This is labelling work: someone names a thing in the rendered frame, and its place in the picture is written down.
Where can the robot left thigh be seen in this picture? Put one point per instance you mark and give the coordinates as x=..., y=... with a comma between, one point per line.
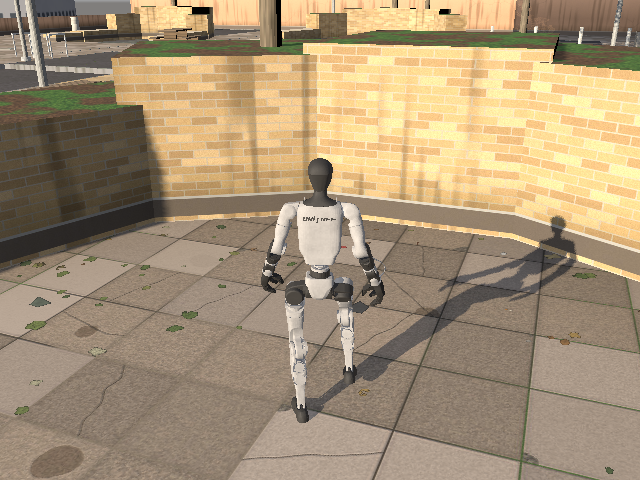
x=294, y=304

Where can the robot right forearm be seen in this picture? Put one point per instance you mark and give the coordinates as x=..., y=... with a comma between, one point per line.
x=369, y=268

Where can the right robot hand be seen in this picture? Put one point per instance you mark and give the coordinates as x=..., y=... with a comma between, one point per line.
x=377, y=290

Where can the right robot upper arm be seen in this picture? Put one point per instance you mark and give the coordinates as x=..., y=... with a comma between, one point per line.
x=352, y=212

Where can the left robot hand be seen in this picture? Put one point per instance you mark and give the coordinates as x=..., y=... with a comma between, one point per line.
x=274, y=279

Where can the left robot upper arm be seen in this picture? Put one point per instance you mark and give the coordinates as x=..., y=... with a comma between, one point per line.
x=288, y=211

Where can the robot head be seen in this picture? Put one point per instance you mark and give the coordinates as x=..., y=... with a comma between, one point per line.
x=320, y=174

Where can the robot left forearm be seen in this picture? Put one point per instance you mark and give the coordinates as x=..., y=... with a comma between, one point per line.
x=270, y=262

